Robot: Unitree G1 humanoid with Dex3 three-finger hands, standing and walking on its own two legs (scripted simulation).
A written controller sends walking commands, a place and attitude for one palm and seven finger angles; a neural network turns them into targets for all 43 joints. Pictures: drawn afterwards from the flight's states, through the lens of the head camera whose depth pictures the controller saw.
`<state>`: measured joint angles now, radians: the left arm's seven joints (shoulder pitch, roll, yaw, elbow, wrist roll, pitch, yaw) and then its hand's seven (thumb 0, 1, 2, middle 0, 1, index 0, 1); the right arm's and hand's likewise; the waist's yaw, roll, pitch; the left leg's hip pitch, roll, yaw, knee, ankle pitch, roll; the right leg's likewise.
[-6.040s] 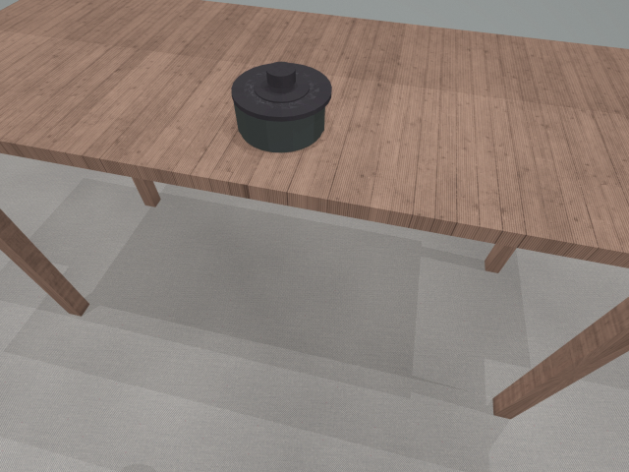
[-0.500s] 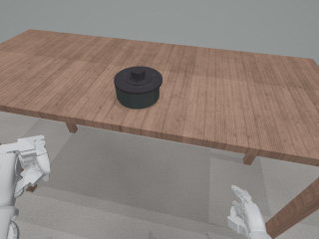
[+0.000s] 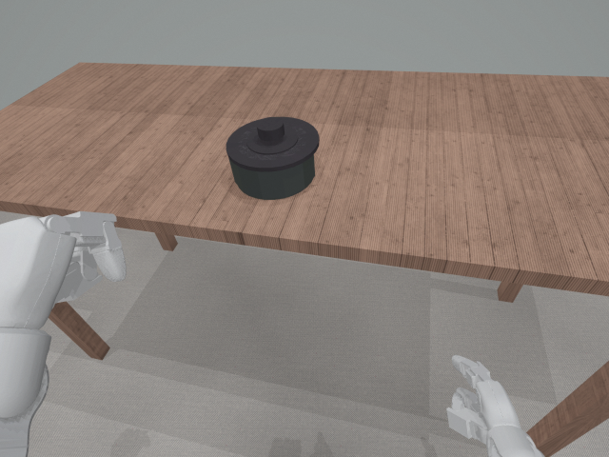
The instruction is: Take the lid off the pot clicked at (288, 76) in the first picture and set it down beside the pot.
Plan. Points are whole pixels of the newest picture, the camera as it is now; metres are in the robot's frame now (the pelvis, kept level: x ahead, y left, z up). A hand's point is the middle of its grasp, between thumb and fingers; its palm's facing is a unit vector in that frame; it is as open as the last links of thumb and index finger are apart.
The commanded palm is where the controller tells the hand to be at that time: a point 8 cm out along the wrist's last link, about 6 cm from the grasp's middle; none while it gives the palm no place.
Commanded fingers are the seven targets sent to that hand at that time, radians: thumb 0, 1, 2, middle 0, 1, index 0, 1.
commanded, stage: reach forward and open the fingers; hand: left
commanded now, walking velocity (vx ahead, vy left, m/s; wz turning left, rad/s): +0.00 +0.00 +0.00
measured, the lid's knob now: (270, 128) +0.57 +0.16 +0.16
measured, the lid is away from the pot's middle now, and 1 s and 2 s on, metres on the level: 0.00 0.00 0.00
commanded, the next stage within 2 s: move the open hand above the knob in 0.84 s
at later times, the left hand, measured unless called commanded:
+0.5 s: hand (106, 255) +0.24 +0.25 +0.20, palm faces +0.04 -0.08 -1.00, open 6.7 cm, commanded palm +0.21 +0.25 +0.27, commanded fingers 0.00 -0.42 1.72 -0.95 -0.12 -0.95 -0.12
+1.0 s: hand (123, 213) +0.28 +0.25 +0.22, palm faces -0.07 -0.04 -1.00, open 10.2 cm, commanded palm +0.26 +0.24 +0.29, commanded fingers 0.00 -0.44 1.74 -0.86 -0.08 -0.86 -0.08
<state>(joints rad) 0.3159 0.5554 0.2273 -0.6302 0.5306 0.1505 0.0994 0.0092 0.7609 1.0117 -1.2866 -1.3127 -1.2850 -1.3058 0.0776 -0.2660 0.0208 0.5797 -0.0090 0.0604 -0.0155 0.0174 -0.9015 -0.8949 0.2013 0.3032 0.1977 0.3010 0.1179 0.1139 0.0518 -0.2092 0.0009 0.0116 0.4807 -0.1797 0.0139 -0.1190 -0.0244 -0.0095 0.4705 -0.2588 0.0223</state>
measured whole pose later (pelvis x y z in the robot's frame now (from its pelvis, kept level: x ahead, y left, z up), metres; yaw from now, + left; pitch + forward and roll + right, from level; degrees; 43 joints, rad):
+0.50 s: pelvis -0.02 -0.01 +0.01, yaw +1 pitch -7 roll -1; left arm -0.07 0.69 0.06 -0.29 0.71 0.17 -0.36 0.00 -0.05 1.52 -1.08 -0.46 -1.08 -0.45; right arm 0.04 -0.28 0.07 0.60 0.03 0.07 -0.04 0.02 -0.90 -0.89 0.20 0.30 0.20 0.30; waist 0.11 0.12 0.03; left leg -0.16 0.01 -0.01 0.39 -0.11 0.00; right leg -0.07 -0.01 -0.03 0.39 -0.20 0.01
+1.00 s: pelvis -0.03 +0.00 +0.01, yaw +1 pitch -6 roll -1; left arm -0.41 0.70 -0.03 -0.02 0.73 0.10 -0.50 0.00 -0.44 1.74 -0.89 -0.09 -0.89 -0.08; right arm 0.09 -0.28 0.06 0.61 0.04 0.06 -0.04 0.02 -0.90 -0.89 0.20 0.30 0.20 0.30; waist 0.09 0.10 0.03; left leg -0.19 -0.01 0.00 0.34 -0.06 0.02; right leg -0.11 -0.03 -0.02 0.38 -0.17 0.02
